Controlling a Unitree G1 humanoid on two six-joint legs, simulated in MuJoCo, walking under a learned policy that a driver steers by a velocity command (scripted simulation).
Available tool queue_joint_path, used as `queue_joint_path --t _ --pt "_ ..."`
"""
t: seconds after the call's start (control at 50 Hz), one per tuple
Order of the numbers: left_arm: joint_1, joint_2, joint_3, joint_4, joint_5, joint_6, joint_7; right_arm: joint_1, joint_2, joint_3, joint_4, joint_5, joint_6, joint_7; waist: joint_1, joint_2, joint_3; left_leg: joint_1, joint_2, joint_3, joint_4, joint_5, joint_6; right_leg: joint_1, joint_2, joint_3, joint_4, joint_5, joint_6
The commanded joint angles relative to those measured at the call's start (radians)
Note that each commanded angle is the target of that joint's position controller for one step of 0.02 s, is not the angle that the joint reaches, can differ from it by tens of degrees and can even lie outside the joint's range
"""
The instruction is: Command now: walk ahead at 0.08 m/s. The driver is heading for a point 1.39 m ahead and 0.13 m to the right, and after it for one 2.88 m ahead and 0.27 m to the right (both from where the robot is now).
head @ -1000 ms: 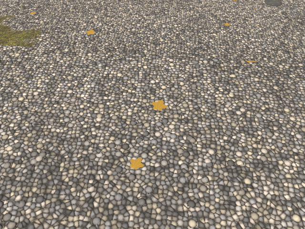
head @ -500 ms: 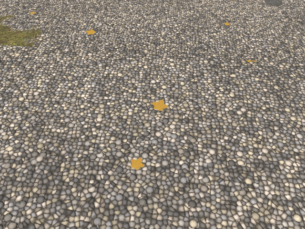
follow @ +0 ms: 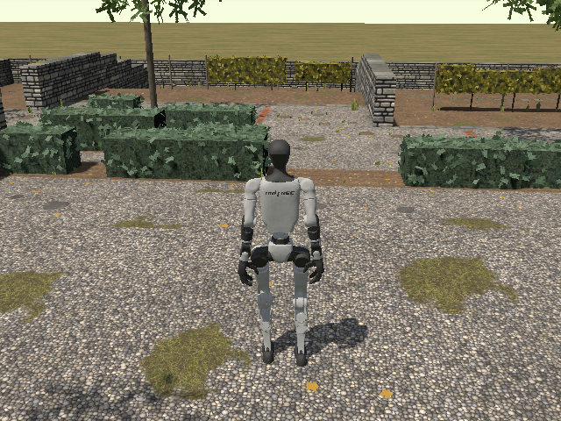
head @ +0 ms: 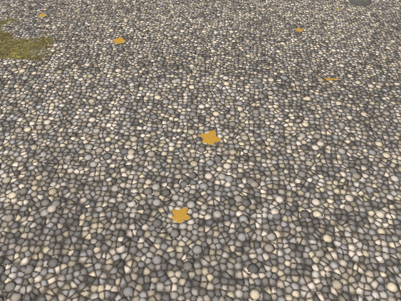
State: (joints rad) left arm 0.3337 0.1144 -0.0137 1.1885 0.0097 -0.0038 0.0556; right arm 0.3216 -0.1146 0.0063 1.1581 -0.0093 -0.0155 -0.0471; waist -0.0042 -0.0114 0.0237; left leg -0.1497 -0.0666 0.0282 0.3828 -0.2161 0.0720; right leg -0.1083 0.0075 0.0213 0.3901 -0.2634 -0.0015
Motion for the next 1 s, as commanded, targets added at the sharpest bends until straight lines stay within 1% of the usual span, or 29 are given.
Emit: queue_joint_path --t 0.02,0.04,0.06,0.08,0.1,0.12,0.16,0.2,0.26,0.28,0.34,0.36,0.38,0.4,0.42,0.44,0.5,0.6,0.7,0.76,0.78,0.8,0.82,0.84,0.86,0.88,0.92,0.96,1.0 --pt "0.104 0.056 0.008 0.004 0.004 -0.001 0.001 0.095 -0.077 -0.013 -0.002 0.000 -0.001 -0.001 -0.003 0.021 0.029 0.017 0.133 -0.144 -0.091 -0.035 0.013 -0.067 -0.062 0.052 -0.045 0.014 -0.040" --pt "0.097 0.073 0.017 -0.010 0.008 0.002 -0.003 0.113 -0.125 -0.033 -0.003 0.003 0.008 0.000 -0.012 0.058 0.034 0.013 0.121 -0.172 -0.093 -0.335 0.047 -0.114 -0.008 0.009 0.039 -0.202 -0.060" --pt "0.053 0.093 0.026 -0.040 0.022 0.005 -0.014 0.170 -0.165 -0.051 0.000 0.000 0.016 0.006 -0.045 0.096 0.080 0.016 0.175 -0.277 -0.144 -0.614 0.096 -0.253 0.019 -0.007 0.136 -0.364 -0.073" --pt "-0.009 0.069 0.023 -0.083 0.035 0.003 -0.028 0.233 -0.190 -0.065 0.011 -0.002 0.019 0.012 -0.079 0.167 0.140 0.024 0.284 -0.436 -0.237 -0.804 0.158 -0.378 0.034 -0.068 0.266 -0.362 -0.073" --pt "-0.107 0.056 0.019 -0.139 0.040 -0.006 -0.038 0.224 -0.176 -0.068 0.003 -0.004 0.016 0.015 -0.094 0.183 0.214 -0.019 0.384 -0.551 -0.309 -0.771 0.206 -0.464 -0.012 -0.086 0.397 -0.235 -0.065" --pt "-0.175 0.080 0.028 -0.175 0.039 -0.017 -0.046 0.204 -0.159 -0.068 -0.011 -0.014 0.005 0.018 -0.090 0.119 0.215 -0.029 0.412 -0.582 -0.340 -0.659 0.217 -0.522 -0.045 -0.047 0.496 -0.197 -0.058" --pt "-0.131 0.090 0.042 -0.182 0.034 -0.044 -0.067 0.112 -0.176 -0.076 -0.055 -0.016 -0.022 0.021 -0.020 0.043 0.102 0.013 0.379 -0.489 -0.315 -0.466 0.182 -0.505 -0.076 -0.011 0.531 -0.103 -0.051" --pt "-0.088 0.094 0.054 -0.181 0.020 -0.055 -0.078 0.041 -0.179 -0.080 -0.091 0.000 -0.044 0.018 0.022 0.074 0.042 -0.036 0.300 -0.339 -0.313 -0.350 0.133 -0.381 -0.059 -0.042 0.449 -0.051 -0.044" --pt "-0.107 0.085 0.061 -0.216 0.011 -0.044 -0.077 0.012 -0.194 -0.087 -0.112 0.007 -0.053 0.020 0.033 0.157 0.073 -0.169 0.256 -0.229 -0.296 -0.353 0.124 -0.214 -0.030 -0.099 0.249 -0.065 -0.043" --pt "-0.104 0.088 0.064 -0.222 0.008 -0.043 -0.073 0.017 -0.197 -0.090 -0.114 0.007 -0.054 0.023 0.033 0.149 0.091 -0.200 0.260 -0.223 -0.272 -0.366 0.136 -0.164 -0.021 -0.127 0.186 -0.062 -0.044" --pt "0.103 0.108 0.080 -0.166 0.008 -0.063 -0.057 -0.039 -0.188 -0.093 -0.151 0.000 -0.061 0.035 0.122 0.002 0.058 -0.425 0.200 -0.152 -0.014 -0.379 0.133 0.193 0.000 -0.156 0.051 -0.045 -0.057" --pt "0.273 0.182 0.102 -0.126 0.026 -0.081 -0.046 -0.104 -0.124 -0.074 -0.192 -0.014 -0.072 0.042 0.199 -0.208 0.001 -0.546 0.090 -0.026 0.363 -0.255 0.096 0.336 -0.184 0.120 -0.078 -0.265 -0.087" --pt "0.299 0.253 0.111 -0.134 0.035 -0.084 -0.045 -0.152 -0.059 -0.058 -0.263 -0.009 -0.083 0.055 0.168 -0.328 0.008 -0.791 -0.004 -0.002 0.640 -0.249 0.076 0.358 -0.398 0.609 -0.277 -0.628 -0.171" --pt "0.190 0.240 0.109 -0.157 0.035 -0.074 -0.041 -0.148 -0.102 -0.063 -0.273 -0.029 -0.085 0.068 0.095 -0.207 0.051 -0.843 0.089 -0.081 0.789 -0.143 0.089 0.255 -0.447 0.688 -0.288 -0.704 -0.215" --pt "0.085 0.205 0.099 -0.199 0.026 -0.081 -0.051 -0.178 -0.134 -0.069 -0.279 -0.030 -0.086 0.082 0.054 -0.084 0.068 -0.834 0.137 -0.096 0.820 -0.028 0.076 0.183 -0.398 0.579 -0.264 -0.594 -0.200" --pt "0.055 0.198 0.097 -0.211 0.020 -0.090 -0.059 -0.168 -0.142 -0.072 -0.272 -0.031 -0.088 0.094 0.030 -0.032 0.040 -0.773 0.160 -0.100 0.789 0.029 0.053 0.139 -0.340 0.453 -0.272 -0.471 -0.178" --pt "0.095 0.163 0.087 -0.195 0.013 -0.116 -0.054 -0.172 -0.134 -0.073 -0.268 -0.039 -0.058 0.111 0.006 -0.038 0.047 -0.716 0.178 -0.046 0.762 0.098 -0.004 0.083 -0.244 0.260 -0.329 -0.261 -0.159" --pt "0.208 0.145 0.080 -0.177 0.006 -0.132 -0.061 -0.404 -0.129 -0.066 -0.356 -0.029 -0.037 0.112 0.053 -0.026 0.133 -0.751 0.165 0.033 0.565 0.202 -0.031 0.078 -0.185 0.102 -0.384 0.015 -0.180" --pt "0.233 0.167 0.079 -0.168 0.001 -0.144 -0.051 -0.529 -0.119 -0.050 -0.416 -0.015 -0.042 0.116 0.058 -0.054 0.160 -0.581 0.131 0.105 0.277 0.266 0.025 0.167 -0.208 -0.011 -0.445 0.404 -0.177" --pt "0.231 0.217 0.084 -0.153 0.010 -0.136 -0.047 -0.454 -0.155 -0.059 -0.417 -0.014 -0.043 0.092 0.004 -0.119 0.064 -0.387 0.026 0.167 0.222 0.135 0.092 0.287 -0.230 -0.082 -0.235 1.094 -0.153" --pt "0.230 0.247 0.091 -0.145 0.020 -0.125 -0.039 -0.340 -0.188 -0.072 -0.395 -0.014 -0.045 0.081 -0.054 -0.150 -0.008 -0.274 -0.008 0.162 0.228 0.071 0.111 0.313 -0.242 -0.091 -0.072 1.264 -0.144" --pt "0.212 0.277 0.100 -0.145 0.029 -0.111 -0.031 -0.136 -0.231 -0.091 -0.340 -0.012 -0.048 0.067 -0.142 -0.169 -0.111 -0.075 -0.034 0.146 0.213 0.014 0.127 0.282 -0.247 -0.098 0.163 1.297 -0.136" --pt "0.164 0.283 0.105 -0.159 0.025 -0.103 -0.029 0.078 -0.277 -0.114 -0.277 -0.023 -0.052 0.054 -0.250 -0.141 -0.207 0.207 0.025 0.080 0.166 0.007 0.147 0.107 -0.208 -0.108 0.464 1.104 -0.128" --pt "0.223 0.139 0.076 -0.200 -0.008 -0.104 -0.056 0.177 -0.366 -0.139 -0.259 -0.061 -0.058 0.045 -0.189 0.064 -0.345 0.545 0.307 -0.320 0.135 -0.411 0.214 -0.288 -0.086 -0.085 0.858 0.445 -0.113" --pt "0.232 0.123 0.073 -0.221 -0.031 -0.130 -0.072 0.170 -0.372 -0.143 -0.245 -0.049 -0.060 0.065 -0.135 0.205 -0.437 0.606 0.450 -0.847 -0.097 -0.646 0.255 -0.507 0.062 0.065 1.076 -0.159 -0.119" --pt "0.100 0.183 0.088 -0.261 -0.033 -0.133 -0.063 0.056 -0.329 -0.136 -0.241 -0.042 -0.063 0.073 -0.101 0.138 -0.254 0.482 0.398 -0.761 -0.153 -0.577 0.214 -0.620 -0.011 0.097 1.115 -0.055 -0.145" --pt "0.002 0.164 0.080 -0.283 -0.010 -0.133 -0.065 -0.026 -0.204 -0.104 -0.230 -0.035 -0.084 0.074 -0.045 -0.026 -0.070 0.176 0.344 -0.482 -0.175 -0.296 0.174 -0.578 -0.096 0.069 1.006 0.047 -0.147" --pt "0.028 0.110 0.069 -0.289 0.028 -0.100 -0.087 -0.029 -0.144 -0.078 -0.198 -0.026 -0.097 0.065 0.036 0.020 -0.014 -0.015 0.279 -0.343 -0.221 -0.249 0.139 -0.494 -0.133 0.072 0.926 0.048 -0.122" --pt "-0.042 0.099 0.062 -0.326 0.036 -0.076 -0.102 0.011 -0.154 -0.072 -0.181 -0.006 -0.113 0.059 0.051 0.039 0.065 -0.076 0.254 -0.272 -0.280 -0.209 0.138 -0.561 -0.165 0.045 0.869 0.061 -0.089"
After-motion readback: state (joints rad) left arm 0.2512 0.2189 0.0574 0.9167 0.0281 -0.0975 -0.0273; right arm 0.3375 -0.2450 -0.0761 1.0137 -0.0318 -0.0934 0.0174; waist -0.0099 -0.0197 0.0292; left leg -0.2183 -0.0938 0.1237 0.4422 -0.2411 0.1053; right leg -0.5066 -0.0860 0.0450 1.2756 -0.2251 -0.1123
